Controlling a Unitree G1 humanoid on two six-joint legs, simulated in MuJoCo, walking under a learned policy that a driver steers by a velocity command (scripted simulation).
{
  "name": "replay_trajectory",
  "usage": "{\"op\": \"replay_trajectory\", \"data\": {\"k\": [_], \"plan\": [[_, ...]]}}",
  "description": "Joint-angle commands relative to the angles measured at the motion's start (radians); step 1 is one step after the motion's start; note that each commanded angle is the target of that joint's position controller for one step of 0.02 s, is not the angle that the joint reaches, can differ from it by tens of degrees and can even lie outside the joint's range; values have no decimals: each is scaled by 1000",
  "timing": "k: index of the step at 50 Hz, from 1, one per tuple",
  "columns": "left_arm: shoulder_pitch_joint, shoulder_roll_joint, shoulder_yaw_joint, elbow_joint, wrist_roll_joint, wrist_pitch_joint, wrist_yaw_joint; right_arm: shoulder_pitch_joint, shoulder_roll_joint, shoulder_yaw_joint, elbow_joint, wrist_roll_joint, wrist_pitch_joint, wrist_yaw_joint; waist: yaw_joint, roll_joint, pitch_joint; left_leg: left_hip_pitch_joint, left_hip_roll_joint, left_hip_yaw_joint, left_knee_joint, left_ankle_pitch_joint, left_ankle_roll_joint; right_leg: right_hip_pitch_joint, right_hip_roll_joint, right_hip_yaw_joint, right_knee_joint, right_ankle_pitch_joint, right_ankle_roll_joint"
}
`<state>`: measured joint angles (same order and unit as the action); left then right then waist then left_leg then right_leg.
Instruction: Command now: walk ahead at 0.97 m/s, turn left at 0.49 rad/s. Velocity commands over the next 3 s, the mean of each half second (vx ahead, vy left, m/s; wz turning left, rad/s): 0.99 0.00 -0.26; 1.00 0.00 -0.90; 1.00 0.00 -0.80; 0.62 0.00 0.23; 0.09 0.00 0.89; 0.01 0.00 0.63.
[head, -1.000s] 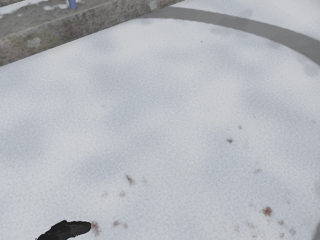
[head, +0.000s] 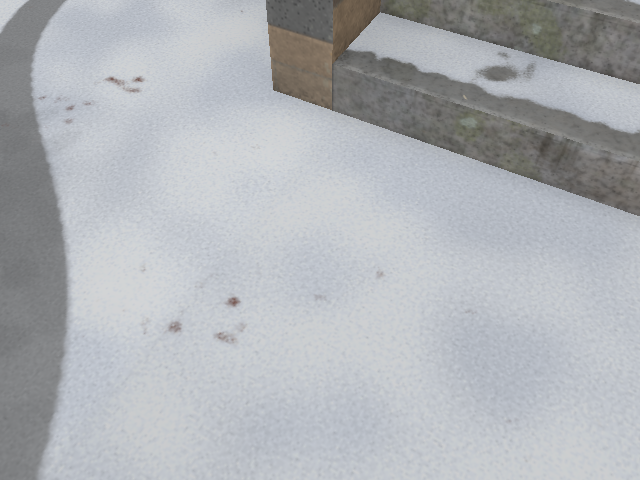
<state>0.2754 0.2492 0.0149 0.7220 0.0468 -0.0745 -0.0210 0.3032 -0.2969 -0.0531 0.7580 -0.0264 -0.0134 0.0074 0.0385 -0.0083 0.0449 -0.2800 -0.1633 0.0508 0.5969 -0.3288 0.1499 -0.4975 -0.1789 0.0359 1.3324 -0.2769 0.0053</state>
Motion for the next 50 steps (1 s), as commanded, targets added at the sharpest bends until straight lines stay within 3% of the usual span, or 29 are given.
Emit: {"op": "replay_trajectory", "data": {"k": [1,4,8,10,12,14,15,16,17,18,19,20,23,27,31,33,34,35,36,37,38,39,40,41,42,43,45,47,50], "plan": [[45,102,21,-41,14,26,-11,31,-98,-21,-45,17,-64,-5,8,12,7,72,253,-356,-392,175,129,-194,-24,-24,-92,4,0],[-161,84,7,-108,-3,26,-19,115,-102,-18,-7,22,-86,8,-47,24,100,87,214,-253,-475,426,94,-279,5,-89,-314,170,-8],[-268,56,-10,-113,-37,13,-39,168,-98,-4,38,34,-116,5,-82,16,83,177,220,-103,-572,779,-10,-106,90,-177,-644,455,-89],[-245,80,-5,-88,-49,11,-38,168,-131,-6,58,22,-121,-6,-58,44,43,307,251,-40,-553,1066,-51,-25,167,-193,-707,469,-127],[-154,128,11,-49,-52,16,-32,143,-181,-20,59,-8,-105,-32,7,111,-39,441,294,5,-403,1422,-95,60,258,-206,-703,365,-147],[181,203,47,58,-53,28,-18,65,-209,-33,42,-46,-72,-53,174,135,-180,425,319,34,23,1621,-126,345,320,-204,-670,258,-173],[419,238,72,128,-50,31,-7,-47,-234,-44,17,-43,-58,-59,322,86,-211,276,267,70,459,1496,-136,546,269,-129,-772,228,-234],[471,249,79,170,-45,45,5,-120,-88,-4,-17,-49,-79,-39,277,-105,-167,-97,103,39,911,380,-117,715,170,39,-658,122,-260],[293,303,90,136,-20,46,10,57,6,22,-90,13,-101,-14,36,-422,-277,-545,-5,-115,1186,-178,-178,949,-65,720,-885,-30,-498],[190,234,91,74,-27,44,5,11,-61,39,-98,-10,-120,-17,67,-146,-260,-584,74,-205,1104,-55,-134,870,-89,849,-1065,-183,-485],[165,185,82,82,-37,41,6,-57,-99,37,-103,-17,-129,-8,34,29,-154,-543,132,-218,1000,26,-121,698,-70,751,-1100,-243,-441],[147,145,73,94,-35,36,6,-88,-95,43,-108,-30,-129,-6,-12,137,-64,-477,170,-188,886,53,-111,511,-24,655,-1127,-180,-387],[138,155,63,113,-42,-1,11,-116,-45,69,-150,-63,-64,2,-95,97,50,-383,235,-148,696,5,-157,178,103,451,-1163,-56,-351],[142,186,82,91,-50,-19,8,-351,-24,95,-246,-24,-62,19,-25,25,101,-221,247,-61,227,297,-208,-2,198,321,-1233,155,-302],[216,220,103,102,-63,-17,0,-425,-29,90,-267,-3,-66,13,63,-34,22,-143,185,-45,-2,473,-187,230,176,336,-1149,460,-230],[211,232,111,98,-56,-11,13,-401,-56,78,-263,-7,-75,3,50,-44,-20,-82,154,-61,-108,403,-175,353,165,352,-1036,606,-194],[204,256,117,95,-51,-12,16,-324,-96,60,-241,-6,-81,-7,14,-42,-87,16,127,-64,-119,322,-163,399,163,352,-914,746,-173],[168,295,124,88,-45,-14,13,-176,-139,38,-204,0,-89,-19,-74,-42,-182,182,130,-71,-122,245,-151,390,176,340,-724,782,-153],[109,274,120,70,-42,-25,9,33,-191,11,-158,-9,-97,-37,-185,-38,-285,430,217,-135,-67,134,-128,256,207,322,-482,666,-141],[87,118,79,36,-34,-36,12,255,-255,-16,-121,-37,-98,-57,-236,135,-421,657,483,-383,-57,-186,-113,86,253,227,-153,48,-157],[224,50,48,-37,-92,-28,10,140,-343,-39,-128,-56,-89,-49,-89,496,-534,774,704,-1007,-308,-437,12,-210,310,111,99,-233,-122],[121,146,53,10,-57,-3,22,27,-209,-31,-155,-45,-79,-41,-113,246,-354,630,618,-910,-351,-587,12,-316,207,83,124,-98,-133],[23,173,64,4,-38,8,11,-22,-128,-11,-150,-34,-78,-37,-123,127,-222,503,560,-676,-330,-386,-13,-315,173,56,64,-12,-124],[-24,166,65,3,-32,14,-4,-12,-96,-4,-115,-40,-79,-30,-115,32,-149,398,514,-515,-332,-140,-27,-284,142,50,17,14,-114],[-74,148,64,-14,-16,23,-23,28,-81,1,-72,-41,-82,-31,-109,34,-105,342,469,-389,-343,2,-43,-274,116,54,-18,13,-111],[-78,116,55,-31,-12,37,-37,58,-60,6,-32,-32,-89,-26,-89,92,-79,311,452,-308,-348,99,-58,-276,98,48,-28,14,-106],[-130,70,39,-63,-13,61,-49,102,3,18,27,-2,-104,-9,-69,96,-56,306,420,-169,-356,294,-92,-325,79,31,-22,21,-111],[-179,61,21,-118,-15,69,-59,67,-22,12,32,6,-120,3,-29,114,-28,237,443,-75,-393,465,-87,-328,62,6,-67,98,-110],[-296,88,9,-165,-18,63,-71,-4,-65,3,36,-2,-133,-4,-5,60,55,130,372,114,-491,533,-118,-231,87,-68,-318,264,-111]]}}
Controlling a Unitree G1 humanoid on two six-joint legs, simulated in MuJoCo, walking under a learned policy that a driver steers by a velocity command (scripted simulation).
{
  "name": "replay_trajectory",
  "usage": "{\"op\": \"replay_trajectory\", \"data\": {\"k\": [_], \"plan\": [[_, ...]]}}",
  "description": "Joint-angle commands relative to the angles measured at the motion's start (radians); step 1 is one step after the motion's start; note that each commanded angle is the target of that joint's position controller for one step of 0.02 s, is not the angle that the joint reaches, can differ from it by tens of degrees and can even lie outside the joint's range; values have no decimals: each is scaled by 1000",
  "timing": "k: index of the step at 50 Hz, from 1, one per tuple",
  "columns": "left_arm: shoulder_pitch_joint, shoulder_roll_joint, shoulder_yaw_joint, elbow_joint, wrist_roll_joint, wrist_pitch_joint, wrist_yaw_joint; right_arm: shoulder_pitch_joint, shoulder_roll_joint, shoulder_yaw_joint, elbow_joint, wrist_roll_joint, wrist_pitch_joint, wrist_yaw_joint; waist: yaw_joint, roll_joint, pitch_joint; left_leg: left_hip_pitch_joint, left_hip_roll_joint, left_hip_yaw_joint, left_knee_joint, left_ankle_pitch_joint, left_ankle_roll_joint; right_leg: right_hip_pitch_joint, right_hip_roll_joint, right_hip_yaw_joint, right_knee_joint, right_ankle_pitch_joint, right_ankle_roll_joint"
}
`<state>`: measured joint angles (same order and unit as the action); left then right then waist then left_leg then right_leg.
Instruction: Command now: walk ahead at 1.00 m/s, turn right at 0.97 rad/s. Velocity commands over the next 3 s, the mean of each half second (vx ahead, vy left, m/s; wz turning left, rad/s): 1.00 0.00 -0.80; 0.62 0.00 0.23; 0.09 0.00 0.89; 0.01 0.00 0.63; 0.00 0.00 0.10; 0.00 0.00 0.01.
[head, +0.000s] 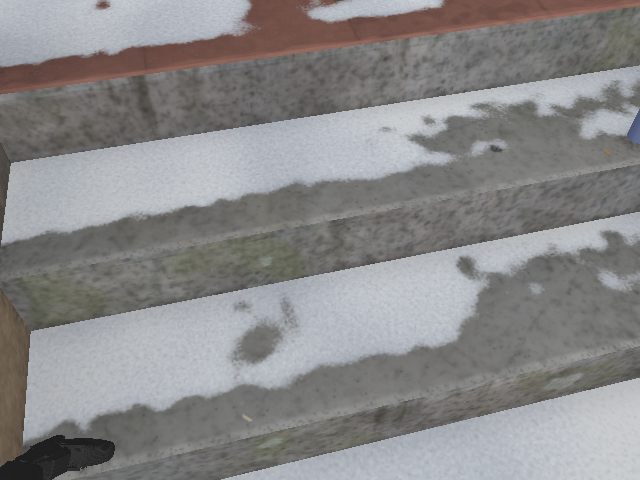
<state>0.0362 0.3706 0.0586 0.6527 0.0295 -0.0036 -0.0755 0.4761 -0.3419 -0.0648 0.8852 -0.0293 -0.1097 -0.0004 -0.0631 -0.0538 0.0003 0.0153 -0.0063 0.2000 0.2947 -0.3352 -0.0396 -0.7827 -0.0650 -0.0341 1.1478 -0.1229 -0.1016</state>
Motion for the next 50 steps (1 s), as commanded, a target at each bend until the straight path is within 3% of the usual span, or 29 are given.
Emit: {"op": "replay_trajectory", "data": {"k": [1,4,7,8,9,10,11,12,16,20,22,23,25,27,28,29,30,31,32,33,34,36,40,42,45,47,48,49,50], "plan": [[-104,-39,-42,-109,2,-9,-22,-156,-38,13,-82,2,-40,3,86,86,127,-178,198,10,-202,626,56,109,-9,-57,-243,140,-15],[-96,-14,-44,-90,3,-17,-23,-68,-128,-6,-64,1,-33,-17,106,124,65,-52,195,68,-53,1240,17,289,113,-173,-384,116,-65],[345,79,0,42,3,-25,12,-157,-177,-17,-100,-10,18,-37,328,198,-149,-104,261,24,527,1452,43,740,169,-100,-423,9,-148],[465,120,32,99,-3,-29,38,-174,-157,-17,-113,-13,28,-23,351,84,-179,-313,176,28,892,874,41,971,151,-20,-512,14,-181],[386,203,56,101,-27,-15,63,-193,-28,12,-156,-39,23,-1,237,-161,-69,-675,-9,26,1308,-116,18,1030,14,228,-481,255,-219],[361,294,76,50,3,0,65,-118,-45,18,-269,-12,6,-6,163,-160,-321,-894,-26,-195,1493,-171,7,1269,-163,661,-656,169,-428],[350,254,79,23,2,7,77,-188,-73,27,-283,-22,-14,-9,182,0,-307,-928,24,-275,1440,-87,15,1198,-181,775,-822,-70,-390],[306,191,66,33,-2,1,86,-213,-69,34,-280,-25,-18,-10,132,91,-125,-930,63,-275,1342,-31,18,1002,-154,723,-894,-121,-346],[258,82,16,58,-19,-64,95,-222,-5,60,-304,-62,51,-14,-2,158,13,-789,129,-232,1269,-69,-20,541,-53,488,-927,245,-275],[436,78,14,171,-14,-107,92,-472,141,95,-451,-57,77,-47,64,43,63,-1398,92,-279,1964,-286,52,679,-114,537,-823,230,-255],[779,68,30,266,15,-125,127,-768,197,121,-557,-89,45,-42,252,25,37,-1908,58,-353,2221,-598,125,1206,-163,573,-671,496,-217],[842,64,32,299,25,-125,138,-827,197,124,-588,-68,38,-31,253,39,14,-1982,54,-369,2182,-654,151,1312,-187,539,-687,496,-189],[721,8,15,312,3,-102,142,-926,242,157,-629,-59,51,-11,156,132,53,-1690,57,-257,1773,-578,171,1005,-134,433,-996,331,-134],[324,-8,-8,157,-35,-108,117,-677,168,146,-579,-37,60,-2,-32,218,3,-682,24,-62,1138,-150,158,359,-13,170,-1129,951,-90],[349,62,9,147,-90,-129,101,-510,151,122,-518,-20,64,-14,-69,96,-204,-165,-45,-48,1125,73,138,211,-37,207,-1015,1353,-126],[270,223,51,142,-106,-159,84,-293,76,79,-439,-12,90,-37,-197,-22,-393,20,-75,-122,1092,24,111,345,-79,189,-819,1721,-117],[238,238,84,144,-108,-182,74,-69,26,36,-380,-15,97,-42,-286,-116,-447,84,-53,-201,870,-19,149,455,-109,228,-482,1864,-78],[185,158,81,167,-74,-195,69,56,-82,-9,-301,-26,86,-36,-339,63,-420,89,6,-414,579,12,250,452,70,244,82,981,-27],[301,-50,33,109,-44,-197,40,54,-187,-22,-211,-31,87,-42,-154,502,-417,105,249,-952,336,931,357,239,371,314,555,-136,44],[419,-67,15,66,-8,-187,35,-84,-124,-23,-232,12,81,-35,-38,340,-443,78,303,-1152,242,830,389,119,318,355,691,-147,23],[366,-77,7,54,1,-167,39,-194,-47,-10,-209,28,75,-23,19,219,-313,-39,277,-1147,206,533,406,50,281,265,818,-111,36],[261,-149,-29,-8,65,-119,46,-263,120,26,-129,43,53,-8,121,64,-41,-260,185,-876,172,353,340,-126,181,167,867,-164,36],[-13,-218,-92,-175,40,-70,92,-135,165,43,29,43,32,7,115,29,124,-502,7,-410,50,622,228,-216,97,13,639,-339,19],[-93,-199,-88,-243,35,-72,95,-69,99,30,17,15,13,-10,85,82,103,-492,18,-434,13,1043,237,-160,111,-78,527,-381,67],[-265,-241,-109,-343,54,-57,89,121,27,-9,70,11,36,-44,11,126,-43,-112,71,-513,8,1006,248,-391,64,-11,516,-415,43],[-300,-294,-140,-374,24,-39,86,105,18,-22,17,5,86,-56,7,76,-117,-243,63,-492,-126,1133,235,25,101,-71,160,-313,36],[-208,-263,-129,-326,-13,-22,93,36,17,-22,-39,5,91,-56,54,32,-180,-364,7,-451,-64,1336,190,319,185,-140,21,-310,54],[-4,-216,-94,-298,-43,-18,103,-17,-79,-49,-79,21,58,-39,178,170,-303,-385,33,-501,91,1636,163,606,182,-62,-36,-198,48],[275,-129,-47,-202,-47,-13,117,-172,-153,-77,-133,51,27,-14,324,158,-417,-344,27,-510,328,1576,119,782,136,36,-255,-26,23]]}}
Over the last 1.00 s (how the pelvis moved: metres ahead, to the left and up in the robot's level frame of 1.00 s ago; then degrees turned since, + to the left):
0.95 -0.08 0.01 -37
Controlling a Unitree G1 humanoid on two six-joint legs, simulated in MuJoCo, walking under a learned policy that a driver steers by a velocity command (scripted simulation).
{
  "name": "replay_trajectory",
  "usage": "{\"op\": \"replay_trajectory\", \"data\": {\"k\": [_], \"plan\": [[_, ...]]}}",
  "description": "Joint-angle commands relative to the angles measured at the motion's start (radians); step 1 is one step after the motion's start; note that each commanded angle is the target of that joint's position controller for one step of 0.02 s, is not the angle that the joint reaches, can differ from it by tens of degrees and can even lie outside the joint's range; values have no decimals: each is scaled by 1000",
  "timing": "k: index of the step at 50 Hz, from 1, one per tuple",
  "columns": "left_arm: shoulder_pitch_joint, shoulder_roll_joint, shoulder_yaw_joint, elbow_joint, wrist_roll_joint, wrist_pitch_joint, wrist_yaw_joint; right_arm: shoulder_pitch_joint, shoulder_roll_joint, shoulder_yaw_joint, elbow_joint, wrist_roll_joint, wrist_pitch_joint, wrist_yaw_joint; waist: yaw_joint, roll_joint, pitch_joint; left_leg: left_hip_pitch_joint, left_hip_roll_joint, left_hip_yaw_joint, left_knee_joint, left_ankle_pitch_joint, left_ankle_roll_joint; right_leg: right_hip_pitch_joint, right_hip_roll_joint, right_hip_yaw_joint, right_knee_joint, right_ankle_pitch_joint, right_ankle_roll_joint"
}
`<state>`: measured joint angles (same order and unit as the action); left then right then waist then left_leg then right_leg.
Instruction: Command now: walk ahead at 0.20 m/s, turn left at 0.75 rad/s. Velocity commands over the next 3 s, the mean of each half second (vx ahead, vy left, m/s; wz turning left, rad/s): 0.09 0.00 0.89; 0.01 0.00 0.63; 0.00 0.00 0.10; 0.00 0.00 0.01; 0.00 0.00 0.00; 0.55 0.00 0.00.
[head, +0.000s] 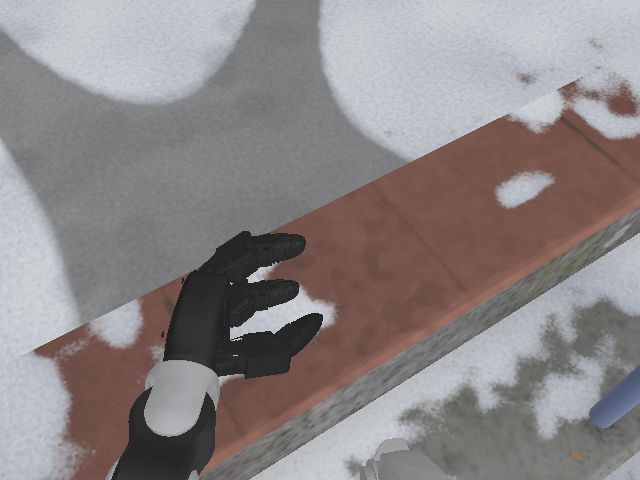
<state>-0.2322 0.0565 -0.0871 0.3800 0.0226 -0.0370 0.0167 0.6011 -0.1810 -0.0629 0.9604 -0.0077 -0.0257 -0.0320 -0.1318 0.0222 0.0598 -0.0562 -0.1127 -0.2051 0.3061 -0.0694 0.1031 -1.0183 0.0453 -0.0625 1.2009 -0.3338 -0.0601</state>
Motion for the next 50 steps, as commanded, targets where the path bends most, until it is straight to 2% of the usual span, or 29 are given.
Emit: {"op": "replay_trajectory", "data": {"k": [1,2,3,4,5,7,9,11,13,15,16,19,20,21,22,23,24,26,29,33,37,39,40,41,42,43,45,47,50], "plan": [[572,312,145,112,-17,6,42,-333,-226,-71,-272,48,-89,40,388,-189,-569,-475,-4,-33,749,361,-94,1204,-251,398,-554,451,-128],[452,327,157,67,6,9,51,-282,-237,-75,-297,27,-84,30,321,-354,-752,-469,-92,50,1420,-364,-154,1088,-554,810,-661,722,-346],[353,234,132,47,-15,20,54,-268,-238,-82,-320,-13,-64,26,250,-238,-656,-552,-24,77,1552,-340,-139,991,-481,777,-667,551,-361],[301,147,115,86,-32,10,59,-263,-163,-74,-315,-31,-25,11,188,-80,-442,-653,34,100,1578,-307,-136,855,-454,650,-651,259,-329],[281,85,104,140,-22,3,64,-240,-96,-58,-312,-47,15,-6,122,34,-220,-698,82,124,1520,-314,-121,685,-391,528,-669,15,-247],[252,70,105,209,3,-31,59,-201,-48,-35,-320,-53,81,-19,33,30,-36,-674,101,129,1498,-306,-102,467,-325,347,-709,-50,-182],[260,80,112,258,22,-37,45,-230,-14,-15,-355,-47,100,-31,-8,-32,-17,-707,126,122,1421,-215,-97,438,-296,187,-706,-10,-143],[277,106,112,266,23,-41,52,-295,-30,-11,-397,-35,99,-30,-3,-73,-54,-697,160,87,1324,-145,-115,472,-337,134,-734,90,-145],[321,206,133,277,35,-33,52,-328,-77,-12,-435,-25,110,-25,19,-127,-79,-669,182,184,991,-276,-135,599,-339,25,-808,179,-159],[329,265,145,246,38,-34,52,-400,-101,-15,-446,-1,109,-7,84,-100,-168,-491,188,249,794,-317,-108,673,-373,-37,-820,291,-142],[304,293,155,230,49,-28,43,-391,-110,-22,-449,-5,109,-6,77,-147,-183,-374,188,291,777,-302,-85,640,-397,-91,-792,321,-122],[347,310,164,230,28,10,13,-431,-145,-40,-480,13,107,5,107,-169,-173,-277,169,344,607,-305,-60,677,-408,-125,-731,78,-56],[368,314,167,236,9,31,5,-422,-136,-39,-476,12,97,8,103,-146,-156,-253,146,360,488,-278,-57,698,-400,-146,-667,12,-25],[430,302,168,253,5,57,-3,-382,-148,-44,-452,4,76,13,111,-52,-135,-212,105,337,364,-294,-52,700,-352,-187,-519,-50,7],[459,303,173,251,12,77,-8,-302,-187,-54,-438,-13,48,22,74,89,-77,-105,160,135,207,-149,-23,525,-306,-208,-276,-172,62],[401,238,155,154,6,80,-8,-313,-306,-79,-488,-20,38,13,102,303,-54,-17,364,-301,174,223,84,175,-178,-163,-8,-328,168],[347,257,154,116,14,74,4,-275,-351,-106,-507,-13,44,-5,25,237,-205,-42,465,-487,56,246,222,206,-140,36,178,-301,185],[297,255,151,123,10,49,5,-401,-284,-82,-514,-32,59,-23,87,121,-102,-174,367,-298,59,-61,213,204,-163,104,200,-106,182],[303,261,154,130,21,51,5,-469,-183,-43,-525,-20,61,-28,127,77,-105,-251,276,-201,152,87,165,256,-117,90,221,6,142],[327,208,133,118,14,61,9,-450,-189,-46,-491,-32,50,-33,135,28,-196,-201,251,-205,217,335,177,285,-66,84,223,17,109],[325,165,102,97,-24,70,17,-449,-169,-36,-480,-30,51,-30,129,107,-205,-207,219,-131,207,483,106,515,-58,49,-265,-158,71],[428,182,116,134,-40,69,31,-457,-164,-39,-477,-37,51,-18,135,172,-234,-188,237,-187,202,487,72,688,-60,64,-484,-36,50],[478,168,117,158,-30,61,36,-469,-152,-35,-466,-18,53,-9,164,138,-230,-211,212,-172,234,408,37,799,-43,28,-666,131,40],[458,191,129,159,7,56,44,-461,-108,-29,-459,-4,50,7,157,22,-186,-294,131,-117,342,218,-17,863,-77,60,-772,210,37],[426,246,131,129,23,46,43,-378,-32,-14,-458,-11,45,19,102,-263,-196,-493,4,17,555,-382,-85,989,-345,327,-797,672,-26],[383,302,156,89,12,46,38,-338,-111,-38,-449,-16,48,23,120,-359,-266,-511,-50,98,771,-577,-149,914,-467,491,-831,870,-151],[281,190,123,59,2,42,36,-418,-134,-47,-397,-26,51,28,113,-167,-200,-510,13,82,1013,-435,-185,787,-367,378,-836,562,-197],[306,163,108,84,9,28,46,-475,-99,-32,-391,-21,63,37,113,-105,-127,-570,22,78,958,-376,-200,816,-272,256,-830,424,-147],[420,197,129,134,15,45,52,-485,-49,0,-369,13,78,55,154,-165,-108,-570,10,206,625,-460,-192,931,-194,159,-813,336,-123]]}}
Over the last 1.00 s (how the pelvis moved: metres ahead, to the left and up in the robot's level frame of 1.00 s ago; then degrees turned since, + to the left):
0.82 -0.12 0.21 -14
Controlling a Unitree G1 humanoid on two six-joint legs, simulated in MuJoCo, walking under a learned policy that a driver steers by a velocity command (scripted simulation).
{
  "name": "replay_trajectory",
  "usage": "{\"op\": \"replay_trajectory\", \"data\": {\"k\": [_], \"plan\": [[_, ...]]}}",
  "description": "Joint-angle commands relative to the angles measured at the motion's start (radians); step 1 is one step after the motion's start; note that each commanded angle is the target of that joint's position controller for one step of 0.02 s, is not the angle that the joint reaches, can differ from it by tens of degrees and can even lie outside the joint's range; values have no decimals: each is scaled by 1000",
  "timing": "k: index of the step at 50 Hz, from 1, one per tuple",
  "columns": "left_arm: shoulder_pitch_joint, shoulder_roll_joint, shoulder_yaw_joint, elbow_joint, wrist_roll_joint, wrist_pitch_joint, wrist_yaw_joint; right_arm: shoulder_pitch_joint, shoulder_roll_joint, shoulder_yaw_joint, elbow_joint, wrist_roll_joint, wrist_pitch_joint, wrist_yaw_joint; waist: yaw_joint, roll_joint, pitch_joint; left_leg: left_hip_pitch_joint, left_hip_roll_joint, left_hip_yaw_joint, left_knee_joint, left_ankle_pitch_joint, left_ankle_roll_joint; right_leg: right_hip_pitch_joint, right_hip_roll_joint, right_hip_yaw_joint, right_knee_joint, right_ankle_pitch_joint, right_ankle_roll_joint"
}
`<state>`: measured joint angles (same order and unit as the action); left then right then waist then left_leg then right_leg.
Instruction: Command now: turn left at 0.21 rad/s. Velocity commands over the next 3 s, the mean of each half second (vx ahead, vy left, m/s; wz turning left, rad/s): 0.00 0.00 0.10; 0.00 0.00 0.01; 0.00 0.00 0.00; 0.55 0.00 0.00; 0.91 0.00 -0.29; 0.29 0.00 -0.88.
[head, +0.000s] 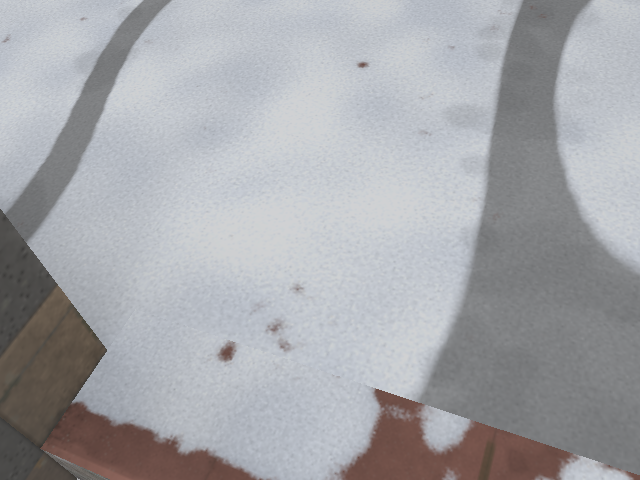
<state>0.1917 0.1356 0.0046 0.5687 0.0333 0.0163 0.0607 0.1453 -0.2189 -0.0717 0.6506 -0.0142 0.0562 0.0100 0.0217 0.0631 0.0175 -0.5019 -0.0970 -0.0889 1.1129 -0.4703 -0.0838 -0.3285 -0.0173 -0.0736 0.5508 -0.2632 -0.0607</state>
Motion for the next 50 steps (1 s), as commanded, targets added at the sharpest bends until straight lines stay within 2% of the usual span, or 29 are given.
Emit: {"op": "replay_trajectory", "data": {"k": [1,2,4,6,7,8,9,10,11,13,15,18,23,25,30,32,39,50], "plan": [[26,122,43,-46,1,-4,10,-51,10,20,-56,24,-4,15,22,-223,-75,-94,2,135,-304,-84,6,274,-125,174,-164,241,-121],[36,130,47,-52,0,-7,7,-50,8,23,-41,19,-7,13,31,-252,-115,-14,23,121,-348,-69,22,276,-158,210,-156,326,-122],[39,143,58,-40,-4,-14,0,-19,9,26,-23,14,-16,8,25,-273,-138,67,28,148,-455,9,48,251,-174,220,-133,371,-131],[13,128,56,-32,-16,-22,-9,43,38,34,9,10,-31,-2,-23,-254,-140,235,43,164,-626,216,79,131,-163,196,-117,341,-114],[23,120,60,-25,-14,-25,-17,57,35,35,18,-2,-34,-2,-29,-218,-138,304,53,146,-667,264,88,80,-158,193,-124,262,-94],[17,104,59,-27,-14,-27,-24,52,24,36,11,-14,-41,-3,-31,-171,-141,372,100,85,-668,305,96,8,-151,199,-123,151,-65],[20,68,50,-30,-23,-27,-35,29,-8,30,5,-28,-50,-7,-13,-49,-127,355,159,10,-650,315,116,-40,-102,167,-136,-14,-26],[49,59,46,-6,-26,-19,-38,19,22,37,1,-30,-61,-12,-7,37,-107,241,195,-55,-719,146,148,18,-61,113,-140,-118,1],[63,73,50,11,-26,-15,-35,-5,50,48,-7,-19,-71,-18,4,62,-48,153,199,-79,-778,27,156,72,-46,94,-133,-103,13],[90,91,54,43,-14,-14,-29,-11,65,58,1,-10,-86,-25,13,51,2,106,183,-61,-788,64,147,123,-54,100,-152,-26,6],[112,91,55,75,-6,-22,-29,50,49,50,31,-4,-99,-32,3,18,-4,145,168,-33,-758,186,141,128,-64,118,-180,2,-8],[126,79,52,120,-13,-32,-30,105,48,45,61,-3,-107,-33,-12,-17,-16,192,170,-25,-747,237,145,123,-65,117,-203,4,-13],[153,71,51,180,-17,-31,-25,144,55,42,105,-2,-111,-38,-10,-39,-2,186,171,-26,-766,251,156,144,-68,115,-210,19,-14],[174,58,45,207,-16,-32,-18,161,44,39,123,-8,-113,-40,-7,-52,7,185,171,-24,-777,270,156,156,-71,114,-210,18,-14],[199,63,40,265,-14,-30,-11,196,55,43,171,-1,-116,-42,-9,-55,4,212,171,-18,-790,330,162,180,-79,114,-212,67,-15],[214,58,35,293,-19,-30,-11,207,54,44,188,0,-114,-43,-10,-57,4,230,172,-17,-792,351,163,184,-79,111,-215,88,-15],[241,56,17,367,-18,-27,-8,248,41,54,246,3,-109,-47,-14,-49,17,252,177,-10,-802,406,165,206,-87,110,-217,146,-20],[261,46,-8,435,-23,-18,-7,289,39,77,311,4,-101,-49,-11,-57,34,263,181,-4,-809,435,166,213,-95,110,-212,179,-22]]}}
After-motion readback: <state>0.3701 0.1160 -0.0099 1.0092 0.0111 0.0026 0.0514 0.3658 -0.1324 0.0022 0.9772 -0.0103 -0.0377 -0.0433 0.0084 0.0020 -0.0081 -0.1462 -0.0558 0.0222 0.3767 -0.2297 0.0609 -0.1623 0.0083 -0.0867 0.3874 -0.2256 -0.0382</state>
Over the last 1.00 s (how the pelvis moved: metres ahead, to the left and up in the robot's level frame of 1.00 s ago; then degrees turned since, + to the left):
0.19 0.01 0.14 46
